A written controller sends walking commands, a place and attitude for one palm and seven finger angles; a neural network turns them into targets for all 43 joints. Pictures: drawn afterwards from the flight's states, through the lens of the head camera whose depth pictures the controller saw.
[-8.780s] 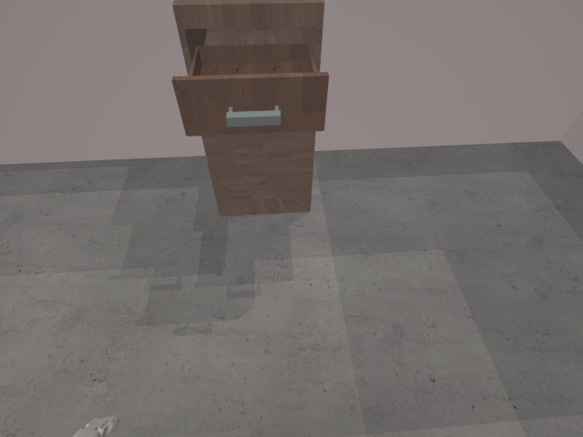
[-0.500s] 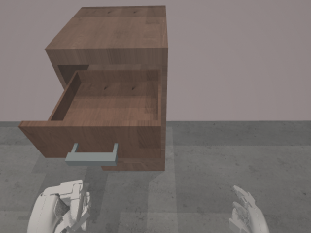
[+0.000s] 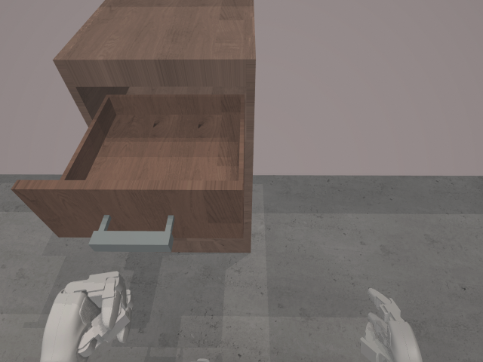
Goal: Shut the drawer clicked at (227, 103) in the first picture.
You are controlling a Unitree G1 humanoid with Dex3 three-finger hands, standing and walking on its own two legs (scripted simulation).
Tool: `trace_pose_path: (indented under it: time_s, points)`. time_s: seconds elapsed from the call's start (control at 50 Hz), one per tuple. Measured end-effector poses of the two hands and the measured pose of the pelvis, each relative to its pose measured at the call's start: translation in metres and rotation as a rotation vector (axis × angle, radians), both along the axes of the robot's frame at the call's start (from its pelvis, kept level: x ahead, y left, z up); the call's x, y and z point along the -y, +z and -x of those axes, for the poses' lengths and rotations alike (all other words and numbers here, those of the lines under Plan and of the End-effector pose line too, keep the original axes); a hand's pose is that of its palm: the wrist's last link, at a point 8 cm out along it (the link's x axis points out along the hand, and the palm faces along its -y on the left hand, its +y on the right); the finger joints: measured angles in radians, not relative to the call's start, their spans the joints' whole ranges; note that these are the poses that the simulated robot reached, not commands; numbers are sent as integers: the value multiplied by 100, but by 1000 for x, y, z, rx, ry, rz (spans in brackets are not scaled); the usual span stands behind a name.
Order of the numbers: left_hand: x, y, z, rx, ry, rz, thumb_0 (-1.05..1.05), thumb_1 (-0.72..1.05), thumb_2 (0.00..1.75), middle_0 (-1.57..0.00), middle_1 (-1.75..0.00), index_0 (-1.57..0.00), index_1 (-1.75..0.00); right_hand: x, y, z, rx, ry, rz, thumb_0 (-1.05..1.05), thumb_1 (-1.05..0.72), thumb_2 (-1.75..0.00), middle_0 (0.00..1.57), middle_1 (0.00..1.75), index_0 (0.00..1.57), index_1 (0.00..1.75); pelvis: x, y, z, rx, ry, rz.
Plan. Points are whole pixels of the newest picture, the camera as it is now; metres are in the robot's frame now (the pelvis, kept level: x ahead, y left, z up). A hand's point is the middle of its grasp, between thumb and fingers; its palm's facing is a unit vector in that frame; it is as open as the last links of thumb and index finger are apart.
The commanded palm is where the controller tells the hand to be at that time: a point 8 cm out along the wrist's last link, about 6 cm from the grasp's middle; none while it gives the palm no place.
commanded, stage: bring the fist close to the handle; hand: left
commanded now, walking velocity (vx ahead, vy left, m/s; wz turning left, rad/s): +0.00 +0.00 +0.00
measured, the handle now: (135, 230) +0.33 +0.21 +0.02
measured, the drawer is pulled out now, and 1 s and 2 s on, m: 0.30 0.30 0.23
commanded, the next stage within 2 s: push the drawer shut in 0.96 s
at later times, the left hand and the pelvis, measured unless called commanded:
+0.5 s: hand (151, 293) +0.22 +0.16 +0.02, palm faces +0.02 -1.00 -0.03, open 3.3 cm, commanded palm +0.20 +0.21 +0.03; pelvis -0.01 +0.02 -0.03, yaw -1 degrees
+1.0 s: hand (149, 294) +0.22 +0.16 +0.02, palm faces +0.05 -1.00 -0.03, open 3.3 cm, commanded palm +0.20 +0.22 +0.02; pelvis -0.01 +0.02 -0.03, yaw -1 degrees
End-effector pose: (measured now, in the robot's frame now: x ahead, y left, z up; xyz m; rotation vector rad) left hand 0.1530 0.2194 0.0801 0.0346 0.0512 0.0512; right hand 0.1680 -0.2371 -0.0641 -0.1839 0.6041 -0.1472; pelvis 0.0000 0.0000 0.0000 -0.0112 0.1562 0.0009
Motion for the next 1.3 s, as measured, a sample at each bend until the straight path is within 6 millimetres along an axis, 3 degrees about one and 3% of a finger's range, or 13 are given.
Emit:
trace_pose_path:
  time_s: [0.4, 0.6, 0.74, 1.02, 1.3]
  points:
    - [9, -42, -35, 31, -23, 11, 1, 90, 90, -140, -160, -140, -160, -32, -33, 14, -80, 47, -4, 2, -91, -90, 20, 30, 20, 30, -22, -28, 13, -85, -15, 15]
    - [5, -65, -61, 12, -20, 11, 2, 90, 90, -140, -160, -140, -160, -29, -46, 21, -144, 35, 17, 2, -91, -90, 20, 30, 20, 30, -23, -37, 13, -122, -20, 18]
    - [3, -57, -66, 20, -21, 10, 2, 90, 90, -140, -160, -140, -160, -23, -46, 23, -167, 13, 16, 2, -91, -90, 20, 30, 20, 30, -23, -34, 8, -125, -23, 20]
    - [6, -60, -47, 17, 3, 1, 2, 90, 90, -140, -160, -140, -160, -19, -42, 10, -137, 32, 22, 2, -91, -90, 20, 30, 20, 30, -16, -36, 7, -127, -17, 16]
    - [11, -61, -78, 26, -37, -14, 1, 89, 91, -140, -160, -140, -160, -13, -52, 18, -168, 17, 6, 1, -91, -90, 20, 30, 20, 30, -9, -37, 11, -129, -16, 11]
